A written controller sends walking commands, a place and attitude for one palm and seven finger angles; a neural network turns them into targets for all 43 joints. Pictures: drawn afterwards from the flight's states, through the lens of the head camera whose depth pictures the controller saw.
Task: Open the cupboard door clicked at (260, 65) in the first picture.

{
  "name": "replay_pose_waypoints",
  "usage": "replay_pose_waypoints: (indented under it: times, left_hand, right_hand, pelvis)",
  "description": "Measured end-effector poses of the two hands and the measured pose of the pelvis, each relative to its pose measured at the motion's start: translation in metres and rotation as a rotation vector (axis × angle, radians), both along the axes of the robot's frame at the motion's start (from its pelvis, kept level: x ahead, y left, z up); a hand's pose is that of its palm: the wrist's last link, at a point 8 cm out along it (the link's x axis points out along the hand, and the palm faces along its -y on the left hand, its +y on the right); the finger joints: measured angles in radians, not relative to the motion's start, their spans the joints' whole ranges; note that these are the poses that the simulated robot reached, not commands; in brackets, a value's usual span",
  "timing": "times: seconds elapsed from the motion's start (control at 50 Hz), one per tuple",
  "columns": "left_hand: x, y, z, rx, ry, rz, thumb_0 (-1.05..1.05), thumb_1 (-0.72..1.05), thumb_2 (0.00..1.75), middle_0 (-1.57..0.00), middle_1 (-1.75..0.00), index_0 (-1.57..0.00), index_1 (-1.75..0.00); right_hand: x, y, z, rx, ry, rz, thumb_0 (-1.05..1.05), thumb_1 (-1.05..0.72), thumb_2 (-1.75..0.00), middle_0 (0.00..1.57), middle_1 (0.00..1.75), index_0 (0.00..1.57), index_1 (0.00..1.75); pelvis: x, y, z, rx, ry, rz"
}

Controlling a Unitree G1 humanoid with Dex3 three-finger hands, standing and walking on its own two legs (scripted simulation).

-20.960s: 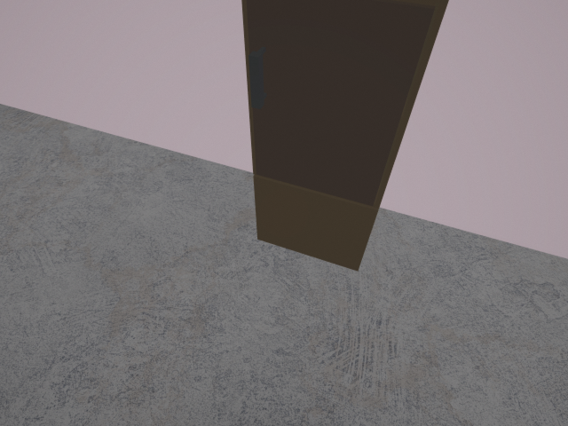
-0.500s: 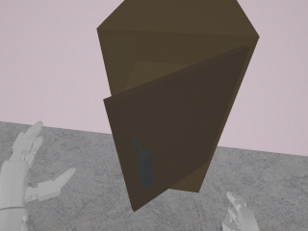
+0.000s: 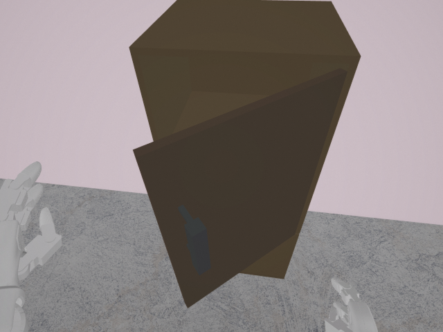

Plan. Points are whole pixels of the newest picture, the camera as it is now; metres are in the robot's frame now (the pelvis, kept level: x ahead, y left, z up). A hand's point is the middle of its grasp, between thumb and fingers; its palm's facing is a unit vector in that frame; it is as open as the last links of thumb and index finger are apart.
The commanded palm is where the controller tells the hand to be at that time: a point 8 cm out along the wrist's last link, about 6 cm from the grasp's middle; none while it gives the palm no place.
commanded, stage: draw the hand back to the body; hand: left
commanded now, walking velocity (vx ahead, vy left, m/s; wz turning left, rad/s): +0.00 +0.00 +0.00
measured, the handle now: (192, 239) +0.27 +0.10 +0.03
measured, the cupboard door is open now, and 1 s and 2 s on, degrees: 42 42 42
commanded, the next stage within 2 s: step back with the hand held close in 0.10 s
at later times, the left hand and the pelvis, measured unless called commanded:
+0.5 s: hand (51, 250) +0.17 +0.26 +0.15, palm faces +0.35 -0.81 -0.48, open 7.4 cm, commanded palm +0.11 +0.31 +0.17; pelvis -0.03 +0.01 +0.00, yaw -1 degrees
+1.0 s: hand out of the picture +0.06 +0.30 +0.16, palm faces +0.51 -0.72 -0.48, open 7.4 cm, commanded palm -0.01 +0.33 +0.17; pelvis -0.12 +0.02 -0.02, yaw +5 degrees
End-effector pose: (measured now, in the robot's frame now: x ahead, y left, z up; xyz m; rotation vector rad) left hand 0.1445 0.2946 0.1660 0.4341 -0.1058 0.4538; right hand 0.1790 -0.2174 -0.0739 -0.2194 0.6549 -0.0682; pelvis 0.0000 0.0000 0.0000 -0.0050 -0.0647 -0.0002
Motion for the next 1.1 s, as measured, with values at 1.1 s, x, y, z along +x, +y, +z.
replay_pose_waypoints:
  times: [1.1]
  left_hand:
    - [-0.156,0.038,0.008,0.172,-0.18,0.019,0.01,0.89,0.9,-0.21,-0.3,-0.22,-0.3]
  right_hand:
    - [-0.15,0.02,-0.024,-0.068,0.107,0.007,0.01,-0.9,-0.9,0.2,0.3,0.2,0.3]
  pelvis:
    - [-0.138,0.027,-0.024,-0.011,0.032,0.076]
